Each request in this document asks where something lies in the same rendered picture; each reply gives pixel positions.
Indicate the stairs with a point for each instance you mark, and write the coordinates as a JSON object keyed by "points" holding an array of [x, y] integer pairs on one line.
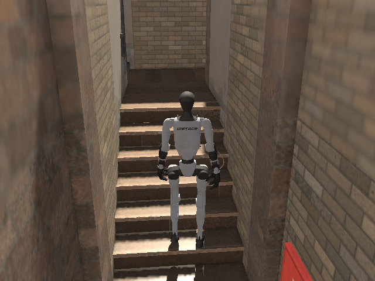
{"points": [[154, 235]]}

